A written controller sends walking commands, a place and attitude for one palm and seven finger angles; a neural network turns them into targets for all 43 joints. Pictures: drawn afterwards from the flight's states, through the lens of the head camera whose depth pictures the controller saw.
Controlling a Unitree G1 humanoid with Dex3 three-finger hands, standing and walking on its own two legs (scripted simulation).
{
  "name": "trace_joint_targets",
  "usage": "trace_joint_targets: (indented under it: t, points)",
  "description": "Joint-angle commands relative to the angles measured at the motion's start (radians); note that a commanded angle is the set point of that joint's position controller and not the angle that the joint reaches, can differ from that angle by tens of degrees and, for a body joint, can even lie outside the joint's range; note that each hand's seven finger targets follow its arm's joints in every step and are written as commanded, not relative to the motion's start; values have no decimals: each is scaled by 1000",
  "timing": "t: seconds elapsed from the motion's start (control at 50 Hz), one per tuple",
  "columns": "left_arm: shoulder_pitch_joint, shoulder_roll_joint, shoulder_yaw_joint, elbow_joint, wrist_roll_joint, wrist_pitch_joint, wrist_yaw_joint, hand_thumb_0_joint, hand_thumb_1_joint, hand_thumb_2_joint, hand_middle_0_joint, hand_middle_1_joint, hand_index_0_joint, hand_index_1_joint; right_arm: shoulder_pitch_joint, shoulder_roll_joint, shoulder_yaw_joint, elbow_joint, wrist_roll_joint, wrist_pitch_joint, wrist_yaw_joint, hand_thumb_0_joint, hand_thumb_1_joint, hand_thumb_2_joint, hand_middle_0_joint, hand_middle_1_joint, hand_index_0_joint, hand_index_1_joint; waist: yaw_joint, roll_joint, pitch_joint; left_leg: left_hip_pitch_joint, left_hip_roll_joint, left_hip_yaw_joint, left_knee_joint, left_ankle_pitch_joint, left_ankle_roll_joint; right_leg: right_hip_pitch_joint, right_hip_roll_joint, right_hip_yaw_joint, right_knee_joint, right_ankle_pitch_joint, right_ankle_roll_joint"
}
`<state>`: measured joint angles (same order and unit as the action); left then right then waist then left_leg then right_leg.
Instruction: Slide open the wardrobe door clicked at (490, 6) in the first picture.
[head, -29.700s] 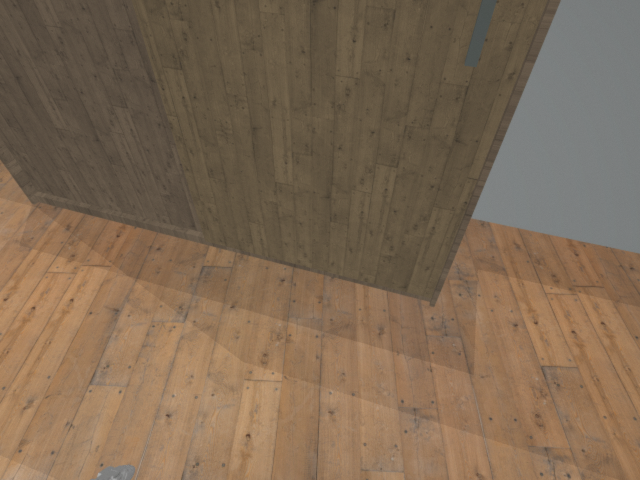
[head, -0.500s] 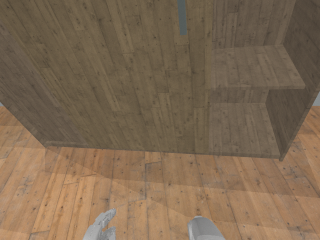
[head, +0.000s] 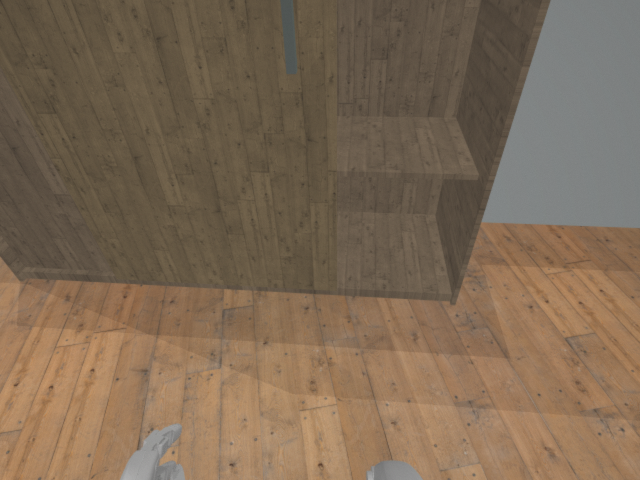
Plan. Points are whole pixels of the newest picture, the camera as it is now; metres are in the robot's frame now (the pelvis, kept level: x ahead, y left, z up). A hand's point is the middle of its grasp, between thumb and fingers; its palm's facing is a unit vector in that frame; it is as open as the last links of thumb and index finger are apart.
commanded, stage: stop stepping back and stand still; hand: right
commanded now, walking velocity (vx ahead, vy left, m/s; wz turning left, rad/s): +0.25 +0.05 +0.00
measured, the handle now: (289, 18) +1.01 +0.07 +0.28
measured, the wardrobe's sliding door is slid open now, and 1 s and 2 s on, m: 0.46 0.46 0.46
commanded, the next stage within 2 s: let the arm hang, fingers relaxed in 0.42 s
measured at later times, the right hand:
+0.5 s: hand out of the picture +0.17 -0.32 +0.20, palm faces +0.42 +0.75 -0.51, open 7.4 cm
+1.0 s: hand out of the picture +0.03 -0.23 -0.16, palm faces -0.02 +0.98 -0.22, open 7.1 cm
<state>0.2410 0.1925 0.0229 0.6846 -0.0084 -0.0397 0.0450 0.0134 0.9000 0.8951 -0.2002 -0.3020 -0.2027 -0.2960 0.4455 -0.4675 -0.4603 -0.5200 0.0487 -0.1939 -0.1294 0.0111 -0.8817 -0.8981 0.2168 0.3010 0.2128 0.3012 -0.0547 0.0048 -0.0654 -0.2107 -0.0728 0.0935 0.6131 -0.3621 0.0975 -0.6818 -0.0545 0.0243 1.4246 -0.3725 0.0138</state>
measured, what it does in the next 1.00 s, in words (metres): steps on the spot: right foot, then left foot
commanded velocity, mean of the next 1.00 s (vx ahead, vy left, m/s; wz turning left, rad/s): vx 0.08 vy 0.07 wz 0.00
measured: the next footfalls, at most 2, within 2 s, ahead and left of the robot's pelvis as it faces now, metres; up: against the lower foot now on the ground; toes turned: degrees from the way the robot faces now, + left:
right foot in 0.18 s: +0.05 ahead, -0.17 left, +0.00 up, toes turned -7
left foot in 0.52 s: +0.01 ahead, +0.08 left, +0.00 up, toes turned +6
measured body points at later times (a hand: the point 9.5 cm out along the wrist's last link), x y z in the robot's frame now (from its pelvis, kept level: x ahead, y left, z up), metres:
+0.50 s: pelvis -0.03 -0.05 +0.02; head -0.03 -0.07 +0.47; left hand +0.08 +0.17 -0.08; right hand +0.14 -0.35 +0.22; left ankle -0.03 +0.07 -0.71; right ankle -0.01 -0.18 -0.72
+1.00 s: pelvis +0.02 -0.04 +0.01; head +0.05 -0.05 +0.46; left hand +0.03 +0.19 -0.14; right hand +0.04 -0.29 -0.14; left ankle -0.03 +0.08 -0.72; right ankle +0.01 -0.17 -0.72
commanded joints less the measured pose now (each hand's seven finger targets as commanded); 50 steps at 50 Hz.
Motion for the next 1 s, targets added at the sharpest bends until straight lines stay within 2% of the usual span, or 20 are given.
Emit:
trace_joint_targets:
  t: [0.0, 0.06, 0.1, 0.12, 0.14, 0.18, 0.28, 0.44, 0.46, 0.48, 0.5, 0.52, 0.58, 0.6, 0.64, 0.68, 0.72, 0.78, 0.86, 0.98]
  points:
    - [-148, 131, 30, -192, -8, -68, 39, 0, 900, 900, -200, -300, -200, -300, -245, -86, 19, -35, 1, -45, -16, 0, -900, -900, 200, 300, 200, 300, 57, 21, 205, -158, 358, -480, -468, -407, 127, -40, -57, 23, -171, -28, -29]
    - [-126, 113, 18, -210, 11, -99, 53, 0, 900, 900, -200, -300, -200, -300, -281, -88, 35, -141, -16, -53, -48, 0, -900, -900, 200, 300, 200, 300, 47, 134, 73, -128, 300, -307, -392, -366, 110, 289, -29, -95, -624, -95, -48]
    - [-101, 115, 19, -209, 22, -116, 60, 0, 900, 900, -200, -300, -200, -300, -247, -108, 12, -197, -18, -51, -63, 0, -900, -900, 200, 300, 200, 300, 65, 53, -9, -137, 213, -184, -193, -315, 65, 551, 32, -190, -940, -34, -49]
    - [-69, 138, 34, -220, 17, -126, 59, 0, 900, 900, -200, -300, -200, -300, -249, -118, 0, -242, -12, -60, -64, 0, -900, -900, 200, 300, 200, 300, 83, -106, -22, -259, 145, -115, 55, -233, 16, 720, -32, -110, -1042, -43, -66]
    - [-74, 166, 43, -235, 16, -128, 50, 0, 900, 900, -200, -300, -200, -300, -253, -146, -30, -294, -13, -79, -68, 0, -900, -900, 200, 300, 200, 300, 74, -399, 19, -528, 27, -9, 356, -234, -62, 824, -280, 328, -1175, -137, -140]
    - [-88, 141, 51, -218, 12, -124, 24, 0, 900, 900, -200, -300, -200, -300, -205, -250, -144, -241, -9, -120, -48, 0, -900, -900, 200, 300, 200, 300, 71, -254, 85, -514, 38, -133, 677, -116, -96, 537, -430, 589, -1347, -348, -255]
    - [-103, 126, 45, -216, 12, -112, -20, 0, 900, 900, -200, -300, -200, -300, 3, -115, -87, -268, -23, -99, -14, 0, -900, -900, 200, 300, 200, 300, 48, -295, 76, -326, 93, -20, 424, 88, -86, 353, -240, 89, -1237, -277, -148]
    - [-80, 124, 32, -211, 14, -85, 17, 0, 900, 900, -200, -300, -200, -300, 0, -131, -77, -154, -29, -50, -40, 0, -900, -900, 200, 300, 200, 300, 61, -188, 36, 115, 11, 90, -143, -71, -75, 268, -184, -25, -1046, -265, -107]
    - [-79, 119, 30, -202, 13, -81, 16, 0, 900, 900, -200, -300, -200, -300, 6, -142, -86, -147, -31, -43, -45, 0, -900, -900, 200, 300, 200, 300, 58, -105, 17, 185, 67, -6, -203, -63, -43, 208, -144, -55, -890, -212, -94]
    - [-73, 100, 29, -200, 8, -79, 11, 0, 900, 900, -200, -300, -200, -300, 18, -164, -101, -144, -35, -36, -51, 0, -900, -900, 200, 300, 200, 300, 60, 47, -9, 227, 225, -272, -273, -40, 37, 123, -67, -111, -643, -111, -72]
    - [-91, 156, 21, -147, 6, -69, -67, 0, 900, 900, -200, -300, -200, -300, 86, 106, 297, 564, -110, 118, 85, 0, -900, -900, 200, 300, 200, 300, 72, 107, 68, 159, 509, -226, -142, 745, 56, -64, -49, -153, -469, -165, -6]
    - [-62, 91, 27, -139, 0, -28, -63, 0, 900, 900, -200, -300, -200, -300, 64, 93, 318, 629, -103, 176, 116, 0, -900, -900, 200, 300, 200, 300, 70, 135, -35, 49, 460, -277, -105, 724, 90, 92, -47, -56, -452, -243, -15]
    - [48, 152, 32, -104, 27, 46, -59, 0, 900, 900, -200, -300, -200, -300, -162, 104, 364, 723, -84, 216, 110, 0, -900, -900, 200, 300, 200, 300, 122, 336, 94, -212, 349, -113, -77, 183, 25, 274, -21, -81, -617, -83, -35]
    - [74, 158, 29, -81, 40, 50, -63, 0, 900, 900, -200, -300, -200, -300, -183, 107, 376, 782, -78, 219, 118, 0, -900, -900, 200, 300, 200, 300, 130, 306, 91, -255, 298, -59, -16, 124, -23, 375, -8, -89, -739, 43, -47]
    - [66, 238, 40, -45, 64, 46, -56, 0, 900, 900, -200, -300, -200, -300, -160, 139, 395, 895, -83, 221, 134, 0, -900, -900, 200, 300, 200, 300, 103, 18, 90, -326, 145, -6, 143, -70, -120, 419, -166, 180, -924, 150, -139]
    - [28, 274, 39, -14, 65, 35, -44, 0, 900, 900, -200, -300, -200, -300, -221, 127, 402, 1002, -80, 219, 139, 0, -900, -900, 200, 300, 200, 300, 93, -149, 113, -211, 112, -21, 214, -113, -129, 262, -253, 335, -1088, 8, -187]
    - [-38, 238, 22, 21, 61, 39, -36, 0, 900, 900, -200, -300, -200, -300, -173, 133, 402, 1147, -76, 214, 143, 0, -900, -900, 200, 300, 200, 300, 38, -193, 111, -44, 114, -49, 58, -8, -117, 173, -171, 156, -1049, 3, -133]
    - [-28, 93, 4, 72, 44, 40, -29, 0, 900, 900, -200, -300, -200, -300, -116, 120, 395, 1311, -72, 168, 124, 0, -900, -900, 200, 300, 200, 300, 53, 109, 27, -5, 311, -312, -217, 327, -15, 293, 17, -99, -763, 91, -21]
    - [68, 68, 2, 186, 39, 38, -29, 0, 900, 900, -200, -300, -200, -300, -187, 141, 420, 1393, -61, 161, 112, 0, -900, -900, 200, 300, 200, 300, 89, -75, -29, 31, 247, -132, -140, 563, -61, 495, -40, -71, -916, 366, -28]
    - [76, 99, 6, 283, 28, 41, -15, 0, 900, 900, -200, -300, -200, -300, -172, 171, 441, 1503, -59, 177, 101, 0, -900, -900, 200, 300, 200, 300, 76, -12, 12, 60, 195, -65, -198, 439, -98, 564, -79, -66, -974, 500, -41]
